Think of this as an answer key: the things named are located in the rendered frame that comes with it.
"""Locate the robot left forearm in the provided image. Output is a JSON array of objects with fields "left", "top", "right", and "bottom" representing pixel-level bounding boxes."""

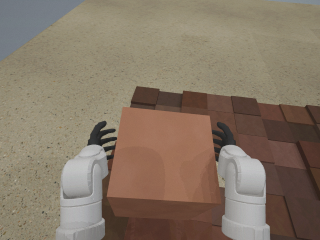
[{"left": 55, "top": 144, "right": 109, "bottom": 240}]

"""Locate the robot left hand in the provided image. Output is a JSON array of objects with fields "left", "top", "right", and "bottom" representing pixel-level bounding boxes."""
[{"left": 87, "top": 121, "right": 117, "bottom": 160}]

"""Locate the robot right hand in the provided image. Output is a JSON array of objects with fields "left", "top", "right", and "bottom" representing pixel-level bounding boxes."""
[{"left": 211, "top": 122, "right": 236, "bottom": 162}]

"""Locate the carton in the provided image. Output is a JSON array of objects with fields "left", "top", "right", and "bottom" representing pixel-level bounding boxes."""
[{"left": 106, "top": 106, "right": 222, "bottom": 220}]

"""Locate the robot right forearm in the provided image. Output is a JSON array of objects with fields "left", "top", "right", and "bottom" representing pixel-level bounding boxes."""
[{"left": 217, "top": 145, "right": 270, "bottom": 240}]

